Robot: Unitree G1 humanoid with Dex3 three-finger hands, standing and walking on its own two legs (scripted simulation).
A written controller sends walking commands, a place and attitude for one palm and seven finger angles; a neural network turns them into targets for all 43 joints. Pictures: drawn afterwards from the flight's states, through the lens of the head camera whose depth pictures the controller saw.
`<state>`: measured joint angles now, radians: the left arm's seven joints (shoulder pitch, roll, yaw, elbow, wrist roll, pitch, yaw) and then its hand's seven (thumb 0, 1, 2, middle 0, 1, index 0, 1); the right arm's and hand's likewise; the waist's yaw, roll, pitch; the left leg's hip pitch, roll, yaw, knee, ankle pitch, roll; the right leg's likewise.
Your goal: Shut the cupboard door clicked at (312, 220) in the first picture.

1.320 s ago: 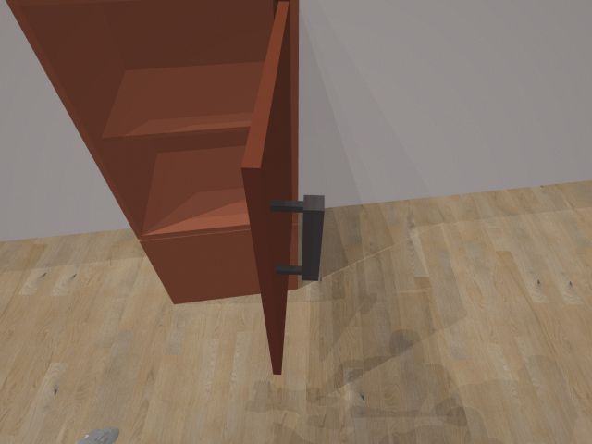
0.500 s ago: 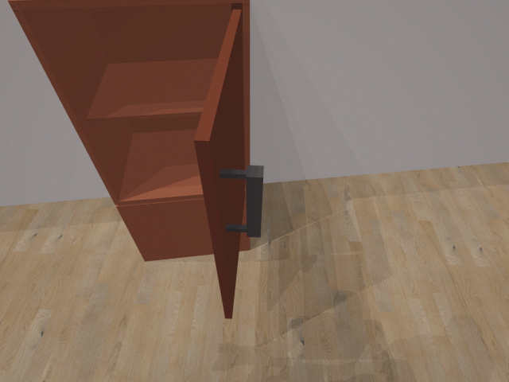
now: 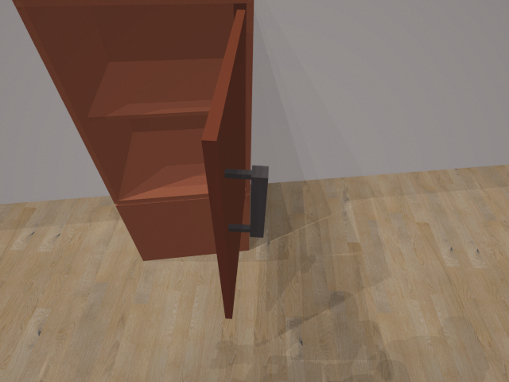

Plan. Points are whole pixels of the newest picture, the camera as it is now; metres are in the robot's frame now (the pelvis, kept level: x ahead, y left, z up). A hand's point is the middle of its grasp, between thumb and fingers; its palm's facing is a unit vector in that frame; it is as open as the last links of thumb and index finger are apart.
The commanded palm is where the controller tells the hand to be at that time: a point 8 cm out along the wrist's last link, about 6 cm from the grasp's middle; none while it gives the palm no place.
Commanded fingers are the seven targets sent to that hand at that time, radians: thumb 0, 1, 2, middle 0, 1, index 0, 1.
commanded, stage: look at it before walking up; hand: left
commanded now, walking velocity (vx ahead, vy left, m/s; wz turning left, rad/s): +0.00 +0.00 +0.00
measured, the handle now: (245, 204) +0.38 +0.04 +0.08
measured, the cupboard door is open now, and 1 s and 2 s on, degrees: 79 79 79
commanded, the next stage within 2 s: walk around to get in front in 0.32 s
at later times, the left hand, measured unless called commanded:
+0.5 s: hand out of the picture +0.07 +0.25 -0.16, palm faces -0.01 -0.94 -0.33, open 7.4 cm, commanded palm none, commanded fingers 0.00 0.90 0.90 -0.20 -0.30 -0.20 -0.30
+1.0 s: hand out of the picture +0.03 +0.19 -0.19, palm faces -0.18 -0.96 -0.21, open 7.4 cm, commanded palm none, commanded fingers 0.00 0.90 0.90 -0.20 -0.30 -0.20 -0.30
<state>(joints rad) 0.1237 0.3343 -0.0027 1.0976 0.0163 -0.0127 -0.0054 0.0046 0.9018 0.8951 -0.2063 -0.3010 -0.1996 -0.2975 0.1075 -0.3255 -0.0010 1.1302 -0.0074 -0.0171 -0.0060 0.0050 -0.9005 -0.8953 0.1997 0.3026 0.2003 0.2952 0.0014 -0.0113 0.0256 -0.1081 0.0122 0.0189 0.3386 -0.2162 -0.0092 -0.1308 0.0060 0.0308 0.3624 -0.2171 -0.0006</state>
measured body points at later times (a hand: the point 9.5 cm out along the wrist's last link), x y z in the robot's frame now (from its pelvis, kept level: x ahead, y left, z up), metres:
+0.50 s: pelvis +0.00 +0.00 +0.00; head +0.01 +0.00 +0.45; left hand +0.07 +0.30 -0.13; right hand +0.09 -0.29 -0.13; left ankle -0.02 +0.12 -0.75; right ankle -0.01 -0.12 -0.75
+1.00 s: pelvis -0.05 +0.01 -0.02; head +0.00 +0.01 +0.43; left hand +0.04 +0.24 -0.17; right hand +0.00 -0.26 -0.15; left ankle -0.04 +0.14 -0.71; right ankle -0.01 -0.12 -0.75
